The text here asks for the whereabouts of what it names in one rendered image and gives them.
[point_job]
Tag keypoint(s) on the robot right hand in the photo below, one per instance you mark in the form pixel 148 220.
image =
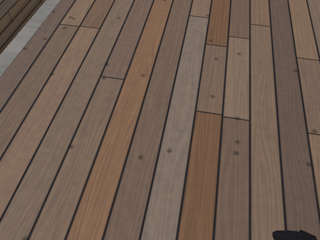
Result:
pixel 292 235

